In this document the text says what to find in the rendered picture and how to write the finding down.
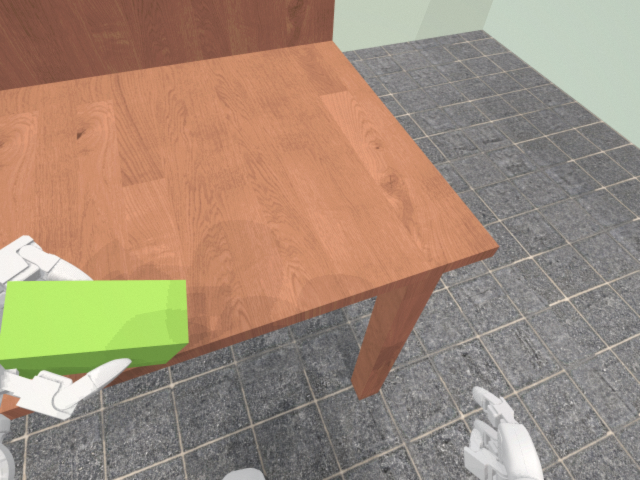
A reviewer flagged table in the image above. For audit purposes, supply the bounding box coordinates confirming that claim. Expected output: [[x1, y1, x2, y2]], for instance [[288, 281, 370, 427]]
[[0, 0, 500, 420]]

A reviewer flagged sponge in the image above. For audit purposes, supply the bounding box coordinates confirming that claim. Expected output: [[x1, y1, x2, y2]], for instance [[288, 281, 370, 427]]
[[0, 280, 189, 379]]

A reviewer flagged robot right hand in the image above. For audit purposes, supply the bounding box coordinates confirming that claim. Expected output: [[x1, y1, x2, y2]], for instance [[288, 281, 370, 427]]
[[464, 386, 544, 480]]

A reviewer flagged robot left hand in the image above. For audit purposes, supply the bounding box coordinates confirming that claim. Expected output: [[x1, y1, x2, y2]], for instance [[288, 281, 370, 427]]
[[0, 235, 132, 421]]

